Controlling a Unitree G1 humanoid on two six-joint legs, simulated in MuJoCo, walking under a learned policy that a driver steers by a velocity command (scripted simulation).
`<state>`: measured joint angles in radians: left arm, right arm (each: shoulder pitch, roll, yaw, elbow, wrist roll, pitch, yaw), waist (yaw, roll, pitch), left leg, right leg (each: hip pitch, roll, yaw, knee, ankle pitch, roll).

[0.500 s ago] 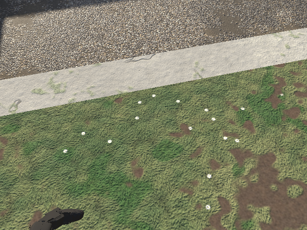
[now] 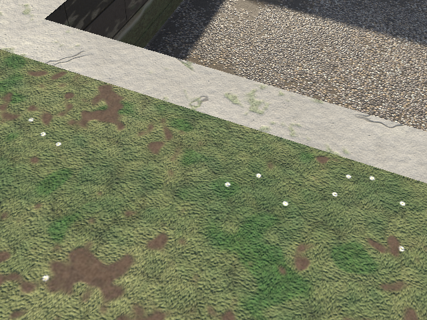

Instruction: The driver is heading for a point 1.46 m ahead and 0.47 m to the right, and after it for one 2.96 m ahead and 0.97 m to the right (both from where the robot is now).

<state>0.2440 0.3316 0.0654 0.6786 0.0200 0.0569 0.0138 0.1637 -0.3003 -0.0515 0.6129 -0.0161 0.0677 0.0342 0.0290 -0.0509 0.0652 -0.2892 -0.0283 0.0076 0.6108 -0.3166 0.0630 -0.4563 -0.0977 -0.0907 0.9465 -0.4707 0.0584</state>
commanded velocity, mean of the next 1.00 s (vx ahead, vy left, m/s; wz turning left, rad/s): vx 0.00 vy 0.00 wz -0.50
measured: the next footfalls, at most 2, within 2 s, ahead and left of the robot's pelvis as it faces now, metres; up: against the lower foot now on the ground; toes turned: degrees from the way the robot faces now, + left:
right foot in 0.40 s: +0.00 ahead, -0.09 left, +0.00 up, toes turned -13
left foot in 0.90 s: +0.14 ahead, +0.05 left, +0.00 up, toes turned -41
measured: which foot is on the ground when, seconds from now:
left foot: down 0.00-0.40, up 0.42-0.88, down 0.90-1.00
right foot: up 0.00-0.38, down 0.40-0.90, up 0.92-1.00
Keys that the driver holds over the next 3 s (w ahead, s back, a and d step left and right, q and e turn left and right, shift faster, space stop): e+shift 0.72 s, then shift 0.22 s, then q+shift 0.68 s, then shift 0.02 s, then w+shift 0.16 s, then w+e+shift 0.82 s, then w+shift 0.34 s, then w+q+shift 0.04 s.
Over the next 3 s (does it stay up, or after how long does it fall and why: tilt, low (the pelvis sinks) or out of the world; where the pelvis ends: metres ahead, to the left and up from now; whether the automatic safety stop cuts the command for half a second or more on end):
stays up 0.90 -0.20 0.01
